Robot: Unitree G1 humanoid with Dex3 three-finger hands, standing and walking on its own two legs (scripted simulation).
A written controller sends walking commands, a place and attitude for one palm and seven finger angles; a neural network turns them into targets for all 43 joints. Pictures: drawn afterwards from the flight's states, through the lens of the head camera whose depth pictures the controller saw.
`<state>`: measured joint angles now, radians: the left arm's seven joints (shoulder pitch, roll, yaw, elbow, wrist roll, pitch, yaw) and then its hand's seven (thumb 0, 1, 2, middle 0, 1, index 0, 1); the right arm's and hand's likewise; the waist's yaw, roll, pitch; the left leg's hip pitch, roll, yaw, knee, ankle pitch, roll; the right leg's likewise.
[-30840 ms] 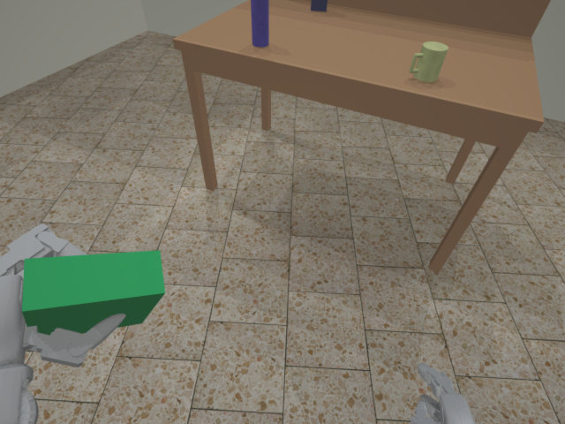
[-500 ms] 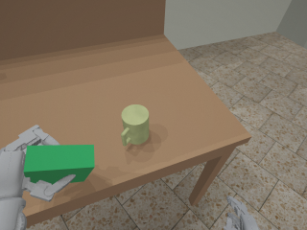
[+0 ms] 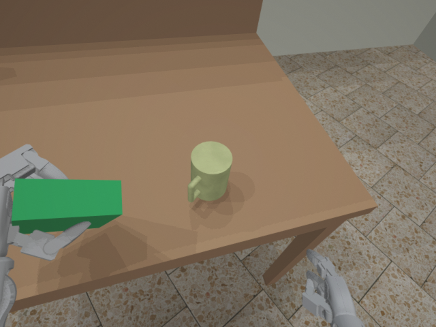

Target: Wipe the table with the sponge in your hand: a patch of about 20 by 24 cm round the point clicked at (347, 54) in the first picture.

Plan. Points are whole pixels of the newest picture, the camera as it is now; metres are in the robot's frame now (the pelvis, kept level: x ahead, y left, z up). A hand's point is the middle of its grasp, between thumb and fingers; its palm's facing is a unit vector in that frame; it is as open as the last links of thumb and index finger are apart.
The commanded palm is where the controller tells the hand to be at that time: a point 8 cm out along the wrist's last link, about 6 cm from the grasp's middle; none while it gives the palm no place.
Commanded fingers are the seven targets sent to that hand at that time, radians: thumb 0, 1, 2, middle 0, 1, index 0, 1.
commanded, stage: come to a stop and stand still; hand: left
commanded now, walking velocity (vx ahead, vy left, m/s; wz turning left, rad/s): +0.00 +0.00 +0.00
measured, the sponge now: (80, 207) +0.24 +0.24 +0.11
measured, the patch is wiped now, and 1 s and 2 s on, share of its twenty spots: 0.00 0.00 0.00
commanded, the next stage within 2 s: look again from close up in 0.98 s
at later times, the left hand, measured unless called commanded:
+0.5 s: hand (36, 272) +0.14 +0.23 +0.16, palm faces +0.41 -0.84 -0.34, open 9.2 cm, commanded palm +0.09 +0.25 +0.18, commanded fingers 0.00 0.10 1.30 -1.20 -1.60 -1.20 -1.60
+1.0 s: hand out of the picture +0.08 +0.22 +0.17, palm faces +0.38 -0.85 -0.36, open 9.2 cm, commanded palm +0.03 +0.26 +0.18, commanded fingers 0.00 0.10 1.30 -1.20 -1.60 -1.20 -1.60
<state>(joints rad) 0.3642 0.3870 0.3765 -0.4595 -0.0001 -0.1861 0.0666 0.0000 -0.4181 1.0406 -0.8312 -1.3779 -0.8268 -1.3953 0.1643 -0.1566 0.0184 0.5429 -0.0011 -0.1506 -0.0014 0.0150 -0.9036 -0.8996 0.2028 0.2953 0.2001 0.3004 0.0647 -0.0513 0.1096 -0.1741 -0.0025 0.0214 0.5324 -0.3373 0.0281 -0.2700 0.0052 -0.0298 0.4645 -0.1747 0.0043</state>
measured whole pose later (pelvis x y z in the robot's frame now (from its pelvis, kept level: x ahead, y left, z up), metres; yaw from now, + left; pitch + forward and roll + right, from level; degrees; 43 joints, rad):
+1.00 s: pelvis -0.13 -0.02 -0.01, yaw -1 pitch -3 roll -1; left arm 0.42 0.34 0.37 -0.51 -0.03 -0.23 0.07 0.00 -0.42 1.04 -0.83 -1.39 -0.82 -1.41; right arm 0.26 -0.18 0.03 0.67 0.02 -0.16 0.03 0.02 -0.90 -0.90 0.20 0.30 0.20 0.30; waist 0.05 -0.03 0.08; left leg -0.45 -0.02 -0.02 0.92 -0.35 0.00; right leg -0.18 0.06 -0.07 0.56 -0.33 -0.07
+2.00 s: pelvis -0.06 +0.00 -0.01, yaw -2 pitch +0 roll +0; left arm 0.45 0.37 0.39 -0.48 -0.04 -0.17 0.12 0.00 -0.42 1.04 -0.83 -1.40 -0.82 -1.41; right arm 0.19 -0.20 -0.01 0.59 0.02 -0.09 -0.01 0.02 -0.90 -0.90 0.20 0.30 0.20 0.30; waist -0.01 -0.04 0.06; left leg -0.22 -0.04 0.03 0.62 -0.40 0.05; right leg -0.28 0.01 -0.03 0.82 -0.44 -0.03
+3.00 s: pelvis -0.01 +0.05 +0.00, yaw -2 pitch -2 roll -2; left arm 0.37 0.36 0.36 -0.43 -0.04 -0.19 0.09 0.00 -0.42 1.05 -0.82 -1.40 -0.82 -1.42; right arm 0.21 -0.23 -0.01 0.58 0.02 -0.16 -0.01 0.02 -0.90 -0.90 0.20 0.30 0.20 0.30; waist 0.01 0.00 0.08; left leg -0.32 0.05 0.10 0.50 -0.14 0.03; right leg -0.16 -0.03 -0.06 0.47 -0.27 0.03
